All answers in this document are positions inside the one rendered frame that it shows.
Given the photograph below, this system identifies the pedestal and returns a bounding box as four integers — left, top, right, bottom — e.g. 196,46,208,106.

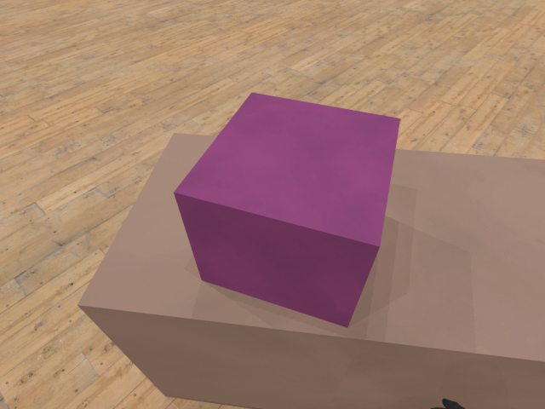
78,133,545,409

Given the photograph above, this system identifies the carton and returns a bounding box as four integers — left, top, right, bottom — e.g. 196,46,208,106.
174,92,400,328

